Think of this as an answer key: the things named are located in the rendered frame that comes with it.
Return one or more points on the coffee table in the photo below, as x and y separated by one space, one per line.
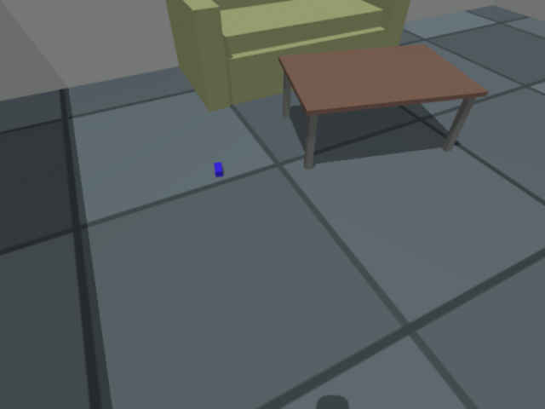
359 79

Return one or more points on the sofa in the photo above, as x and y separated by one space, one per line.
228 49

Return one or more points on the small box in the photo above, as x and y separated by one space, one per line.
218 169

